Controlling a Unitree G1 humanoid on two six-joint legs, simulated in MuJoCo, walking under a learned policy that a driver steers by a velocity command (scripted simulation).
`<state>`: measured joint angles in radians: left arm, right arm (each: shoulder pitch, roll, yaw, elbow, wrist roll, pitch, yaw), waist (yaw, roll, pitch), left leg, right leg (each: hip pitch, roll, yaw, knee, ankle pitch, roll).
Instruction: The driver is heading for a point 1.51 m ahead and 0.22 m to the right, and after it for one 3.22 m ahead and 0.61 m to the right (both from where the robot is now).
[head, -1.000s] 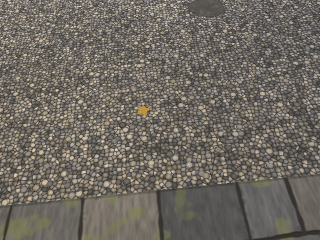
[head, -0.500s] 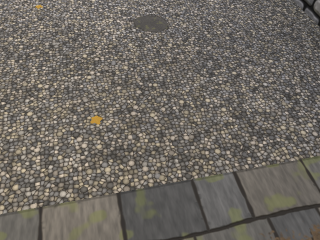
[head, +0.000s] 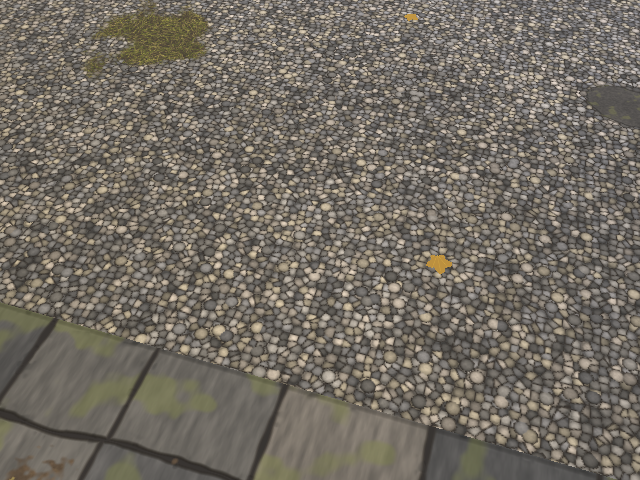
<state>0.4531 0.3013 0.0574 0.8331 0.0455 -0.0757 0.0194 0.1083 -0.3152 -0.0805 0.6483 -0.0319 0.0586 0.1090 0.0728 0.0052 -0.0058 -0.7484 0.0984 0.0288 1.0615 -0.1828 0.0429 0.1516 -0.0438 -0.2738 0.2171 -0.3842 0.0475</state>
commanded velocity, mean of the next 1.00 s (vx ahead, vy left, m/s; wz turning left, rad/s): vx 0.95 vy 0.00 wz -0.34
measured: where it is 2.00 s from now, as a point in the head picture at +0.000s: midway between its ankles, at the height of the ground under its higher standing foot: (396, 210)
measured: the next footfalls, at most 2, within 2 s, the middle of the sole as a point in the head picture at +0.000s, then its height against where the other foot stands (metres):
left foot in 0.14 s outside the picture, level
right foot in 0.56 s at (283, 444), level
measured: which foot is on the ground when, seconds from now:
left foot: up 0.00-0.12, down 0.14-0.56, up 0.58-1.00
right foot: down 0.00-0.12, up 0.14-0.54, down 0.56-1.00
